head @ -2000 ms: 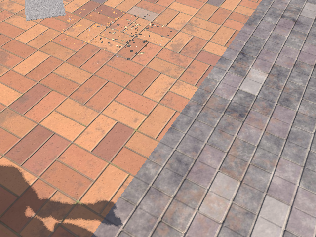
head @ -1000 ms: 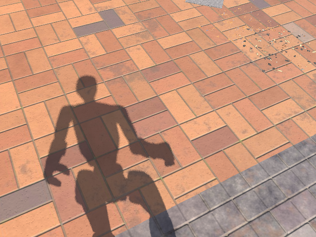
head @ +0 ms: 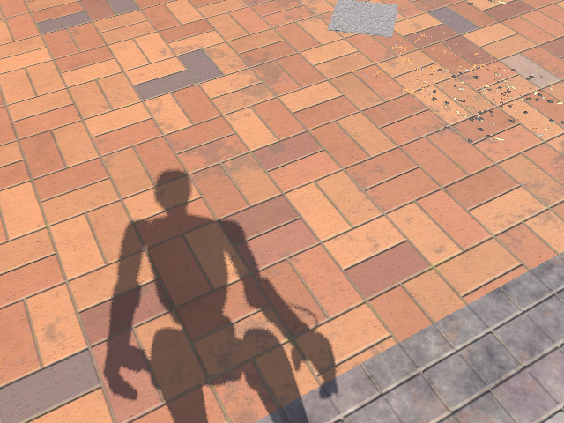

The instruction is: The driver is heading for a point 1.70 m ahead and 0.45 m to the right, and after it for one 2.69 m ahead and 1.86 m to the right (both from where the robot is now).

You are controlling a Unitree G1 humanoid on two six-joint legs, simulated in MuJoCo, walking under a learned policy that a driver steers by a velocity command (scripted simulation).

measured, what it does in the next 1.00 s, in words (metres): walks ahead: right foot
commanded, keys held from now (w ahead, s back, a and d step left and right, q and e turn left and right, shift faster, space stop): no key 0.22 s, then w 0.78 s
